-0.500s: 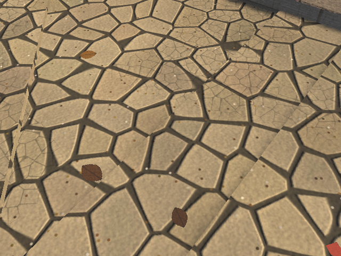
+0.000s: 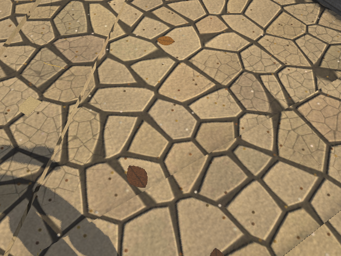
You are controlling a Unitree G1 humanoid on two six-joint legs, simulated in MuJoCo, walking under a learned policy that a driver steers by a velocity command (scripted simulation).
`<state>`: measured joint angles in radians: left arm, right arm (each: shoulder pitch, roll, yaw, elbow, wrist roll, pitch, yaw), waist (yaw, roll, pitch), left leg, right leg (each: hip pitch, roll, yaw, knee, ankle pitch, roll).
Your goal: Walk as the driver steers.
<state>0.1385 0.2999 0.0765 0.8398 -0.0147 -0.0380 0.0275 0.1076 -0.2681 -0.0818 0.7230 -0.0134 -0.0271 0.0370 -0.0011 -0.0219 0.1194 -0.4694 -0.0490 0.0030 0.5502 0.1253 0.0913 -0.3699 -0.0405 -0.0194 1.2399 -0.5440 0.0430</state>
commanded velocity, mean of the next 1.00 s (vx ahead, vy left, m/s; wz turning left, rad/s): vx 0.03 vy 0.00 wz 0.09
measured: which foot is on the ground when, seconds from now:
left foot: down 0.00-1.00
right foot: up 0.00-0.26, down 0.28-1.00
